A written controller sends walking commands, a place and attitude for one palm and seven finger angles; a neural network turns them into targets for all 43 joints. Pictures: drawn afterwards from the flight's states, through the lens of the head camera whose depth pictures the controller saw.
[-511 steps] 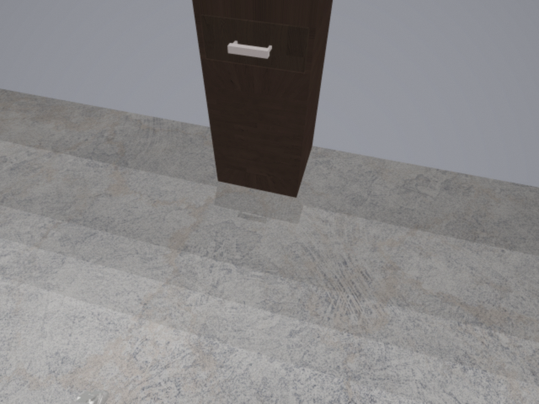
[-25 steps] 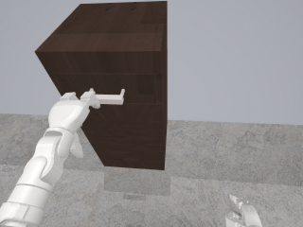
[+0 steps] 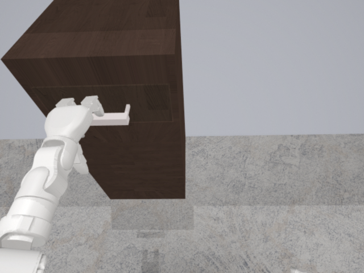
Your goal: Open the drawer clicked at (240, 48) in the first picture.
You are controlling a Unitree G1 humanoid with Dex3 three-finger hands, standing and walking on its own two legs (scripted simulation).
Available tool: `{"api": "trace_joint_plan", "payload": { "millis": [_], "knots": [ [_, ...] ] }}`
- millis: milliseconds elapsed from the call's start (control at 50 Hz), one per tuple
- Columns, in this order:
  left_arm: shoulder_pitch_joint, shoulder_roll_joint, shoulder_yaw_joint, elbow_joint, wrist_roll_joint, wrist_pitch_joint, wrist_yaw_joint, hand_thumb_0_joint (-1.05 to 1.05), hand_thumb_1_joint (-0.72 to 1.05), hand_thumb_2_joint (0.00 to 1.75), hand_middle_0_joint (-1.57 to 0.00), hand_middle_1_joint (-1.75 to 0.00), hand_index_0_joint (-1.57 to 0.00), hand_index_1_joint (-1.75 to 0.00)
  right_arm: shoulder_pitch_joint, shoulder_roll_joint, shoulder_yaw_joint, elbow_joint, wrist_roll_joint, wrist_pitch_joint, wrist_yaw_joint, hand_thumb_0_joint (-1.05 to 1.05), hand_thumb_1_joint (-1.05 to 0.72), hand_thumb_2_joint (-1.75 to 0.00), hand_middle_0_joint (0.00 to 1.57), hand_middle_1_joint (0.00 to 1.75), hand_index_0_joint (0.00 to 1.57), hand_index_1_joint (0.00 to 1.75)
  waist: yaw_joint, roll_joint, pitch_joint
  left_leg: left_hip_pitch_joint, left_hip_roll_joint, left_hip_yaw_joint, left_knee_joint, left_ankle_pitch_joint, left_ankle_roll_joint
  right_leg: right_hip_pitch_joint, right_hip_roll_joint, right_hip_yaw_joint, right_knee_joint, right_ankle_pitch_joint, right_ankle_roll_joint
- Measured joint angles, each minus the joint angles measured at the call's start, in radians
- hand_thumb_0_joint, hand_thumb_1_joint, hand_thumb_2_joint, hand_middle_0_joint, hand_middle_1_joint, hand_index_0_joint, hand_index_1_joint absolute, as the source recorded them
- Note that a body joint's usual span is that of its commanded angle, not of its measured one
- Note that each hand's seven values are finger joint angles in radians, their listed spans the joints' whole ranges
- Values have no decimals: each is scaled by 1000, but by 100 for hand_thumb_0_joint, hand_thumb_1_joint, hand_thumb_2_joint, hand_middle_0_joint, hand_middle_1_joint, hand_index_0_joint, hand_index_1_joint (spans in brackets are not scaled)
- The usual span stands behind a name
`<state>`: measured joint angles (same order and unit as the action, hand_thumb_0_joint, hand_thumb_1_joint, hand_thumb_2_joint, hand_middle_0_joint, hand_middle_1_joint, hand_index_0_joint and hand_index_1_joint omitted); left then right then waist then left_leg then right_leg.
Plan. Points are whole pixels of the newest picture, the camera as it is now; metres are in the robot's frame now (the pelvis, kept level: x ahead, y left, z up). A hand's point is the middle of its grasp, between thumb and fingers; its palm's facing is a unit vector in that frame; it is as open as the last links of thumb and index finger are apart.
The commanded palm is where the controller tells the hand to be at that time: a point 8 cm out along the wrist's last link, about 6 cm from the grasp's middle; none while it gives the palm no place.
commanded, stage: move the hooked fingers above the handle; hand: left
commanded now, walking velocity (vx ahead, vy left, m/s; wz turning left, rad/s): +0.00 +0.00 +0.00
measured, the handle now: (105, 113) +0.54 +0.27 +0.00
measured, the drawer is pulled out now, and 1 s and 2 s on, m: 0.00 0.00 0.00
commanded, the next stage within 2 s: lower the fingers behind the handle in 1.56 s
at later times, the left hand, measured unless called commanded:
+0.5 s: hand (92, 120) +0.45 +0.25 +0.07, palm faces -0.03 -0.03 -1.00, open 13.8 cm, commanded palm +0.44 +0.26 +0.12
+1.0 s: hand (93, 114) +0.48 +0.26 +0.06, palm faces -0.06 -0.04 -1.00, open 13.8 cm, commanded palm +0.47 +0.26 +0.12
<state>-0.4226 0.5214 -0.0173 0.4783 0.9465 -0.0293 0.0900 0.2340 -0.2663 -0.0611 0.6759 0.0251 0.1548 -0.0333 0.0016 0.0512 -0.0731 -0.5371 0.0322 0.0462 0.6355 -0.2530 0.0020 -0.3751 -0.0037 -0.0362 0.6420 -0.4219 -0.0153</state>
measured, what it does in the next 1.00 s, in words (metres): stands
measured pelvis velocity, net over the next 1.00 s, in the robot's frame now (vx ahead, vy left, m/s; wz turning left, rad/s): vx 0.00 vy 0.01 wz -0.04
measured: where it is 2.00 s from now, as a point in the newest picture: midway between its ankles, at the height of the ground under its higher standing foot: outside the picture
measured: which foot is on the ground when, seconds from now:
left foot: down 0.00-1.00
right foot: down 0.00-1.00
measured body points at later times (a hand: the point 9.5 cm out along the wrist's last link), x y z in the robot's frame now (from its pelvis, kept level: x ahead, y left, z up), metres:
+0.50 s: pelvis -0.01 +0.01 -0.01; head +0.06 +0.00 +0.44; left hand +0.45 +0.25 +0.12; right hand +0.05 -0.26 -0.14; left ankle +0.03 +0.12 -0.72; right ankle -0.07 -0.11 -0.72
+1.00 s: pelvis +0.00 +0.01 -0.01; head +0.08 +0.01 +0.43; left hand +0.48 +0.26 +0.11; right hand -0.03 -0.26 -0.14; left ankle +0.03 +0.12 -0.72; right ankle -0.07 -0.11 -0.72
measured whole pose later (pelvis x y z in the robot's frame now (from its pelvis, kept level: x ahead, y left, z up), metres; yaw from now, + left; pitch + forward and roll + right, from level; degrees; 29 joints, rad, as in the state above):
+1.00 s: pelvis +0.00 +0.01 -0.01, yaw -2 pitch +17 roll -2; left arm -0.76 0.61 0.06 0.96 1.04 -0.10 0.15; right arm 0.40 -0.26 -0.07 0.72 0.01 0.18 -0.03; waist -0.11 0.05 -0.13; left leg -0.73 0.07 0.06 0.73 -0.29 0.02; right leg -0.56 0.02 -0.01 0.70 -0.42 0.00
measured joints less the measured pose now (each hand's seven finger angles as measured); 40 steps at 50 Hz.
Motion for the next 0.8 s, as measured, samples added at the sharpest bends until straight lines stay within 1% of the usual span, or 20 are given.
{"api": "trace_joint_plan", "payload": {
  "millis": [80, 140, 220, 300, 340, 440, 600, 740, 800],
  "knots": [
    [-24, 10, 13, 43, 5, -1, -3, -1, -49, 30, -32, -120, -32, -120, 7, 5, -1, -3, 0, 6, 1, 1, -90, -89, 20, 29, 20, 30, -10, 0, -9, -12, 3, 3, 8, -5, 2, -11, 2, 4, 2, 0, 2],
    [-55, 12, 4, 83, 7, -6, -6, -1, -49, 30, -32, -120, -32, -120, 15, 8, -1, -5, 3, 8, 1, 1, -90, -89, 20, 29, 20, 30, -13, -1, -12, -22, 2, 2, 15, -7, 4, -18, 1, 2, 6, -2, 4],
    [-109, 11, -8, 146, 24, -27, -6, -1, -49, 30, -32, -120, -32, -120, 20, 11, -1, -3, 0, 10, 0, 1, -90, -89, 20, 30, 20, 30, -16, -4, -17, -44, 1, 0, 29, -10, 6, -38, 1, 1, 17, -4, 5],
    [-162, 5, -10, 202, 38, -52, 11, -1, -49, 30, -32, -120, -32, -120, 27, 14, -3, -1, -3, 11, 2, 1, -90, -89, 20, 30, 20, 30, -23, -6, -22, -70, 3, -1, 46, -14, 8, -63, 1, 0, 33, -7, 6],
    [-190, 6, -7, 237, 49, -56, 24, -1, -49, 30, -32, -120, -32, -120, 30, 15, -2, 0, -4, 12, 3, 1, -90, -89, 20, 30, 20, 30, -30, -7, -26, -86, 4, -1, 55, -15, 9, -79, 2, 1, 41, -8, 7],
    [-267, 15, -8, 334, 70, -39, 49, -1, -49, 30, -32, -120, -32, -120, 48, 16, -1, 1, -5, 12, 8, 1, -90, -89, 20, 30, 20, 30, -50, -7, -31, -124, 8, -2, 73, -17, 10, -117, 5, 1, 60, -10, 7],
    [-360, 39, -2, 450, 89, -37, 56, -1, -49, 30, -32, -120, -32, -120, 96, 10, -2, 14, -9, 11, 4, 1, -90, -89, 20, 30, 20, 30, -88, -5, -37, -173, 17, 1, 94, -21, 11, -167, 13, 6, 75, -9, 8],
    [-413, 68, 37, 517, 109, -51, 72, 0, -49, 30, -32, -120, -32, -120, 139, 3, -5, 33, -14, 6, 1, 1, -90, -89, 20, 30, 20, 30, -119, -3, -47, -217, 28, 7, 111, -28, 11, -212, 22, 15, 86, -8, 9],
    [-419, 80, 57, 531, 113, -50, 74, 0, -49, 30, -32, -120, -32, -120, 154, 1, -8, 39, -17, 6, 2, 1, -90, -89, 20, 30, 20, 30, -126, -2, -51, -228, 32, 11, 115, -32, 12, -223, 26, 20, 86, -7, 10]
  ]
}}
